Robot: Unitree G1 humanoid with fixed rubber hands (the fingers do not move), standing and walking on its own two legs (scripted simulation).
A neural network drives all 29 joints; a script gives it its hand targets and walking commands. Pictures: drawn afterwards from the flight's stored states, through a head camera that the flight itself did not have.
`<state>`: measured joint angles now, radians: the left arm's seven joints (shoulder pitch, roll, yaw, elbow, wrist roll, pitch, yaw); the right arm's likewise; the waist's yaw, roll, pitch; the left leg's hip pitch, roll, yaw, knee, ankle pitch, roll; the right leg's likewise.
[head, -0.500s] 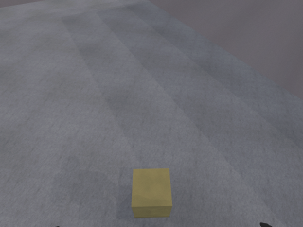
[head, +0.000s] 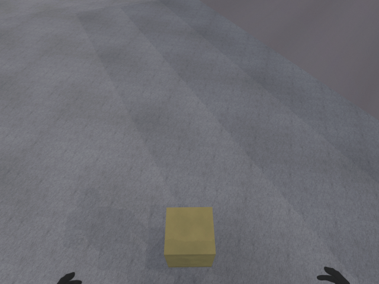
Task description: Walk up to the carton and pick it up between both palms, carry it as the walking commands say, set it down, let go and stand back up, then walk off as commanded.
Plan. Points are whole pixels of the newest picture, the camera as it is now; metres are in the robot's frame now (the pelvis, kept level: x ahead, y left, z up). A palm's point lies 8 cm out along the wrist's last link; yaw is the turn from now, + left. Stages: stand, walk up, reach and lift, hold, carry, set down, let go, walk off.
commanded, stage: reach and lift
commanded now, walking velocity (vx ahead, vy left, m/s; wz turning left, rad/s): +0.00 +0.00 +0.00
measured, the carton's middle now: (189, 238) +0.40 +0.03 -0.65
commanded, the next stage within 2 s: none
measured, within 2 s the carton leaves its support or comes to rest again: neither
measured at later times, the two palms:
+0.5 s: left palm (95, 261) +0.20 +0.26 -0.14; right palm (301, 254) +0.22 -0.25 -0.15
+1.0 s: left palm (125, 214) +0.34 +0.23 -0.20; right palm (266, 213) +0.35 -0.20 -0.20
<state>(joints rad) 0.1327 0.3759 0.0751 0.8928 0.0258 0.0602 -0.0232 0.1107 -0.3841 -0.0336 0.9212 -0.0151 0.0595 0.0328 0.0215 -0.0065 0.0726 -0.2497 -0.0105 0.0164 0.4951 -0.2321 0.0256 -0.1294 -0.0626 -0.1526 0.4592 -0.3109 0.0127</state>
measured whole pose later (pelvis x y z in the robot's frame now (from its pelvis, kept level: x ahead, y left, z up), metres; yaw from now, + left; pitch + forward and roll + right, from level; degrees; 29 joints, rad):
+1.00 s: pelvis -0.09 +0.01 -0.09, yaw -6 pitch +29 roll -1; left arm -0.83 0.27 0.26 0.79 -0.07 0.22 0.01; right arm -0.90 -0.28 -0.16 0.82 0.03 0.25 -0.02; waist 0.07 0.00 0.14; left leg -1.26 0.06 0.08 1.02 -0.26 0.04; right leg -1.21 -0.04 -0.06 1.06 -0.36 0.00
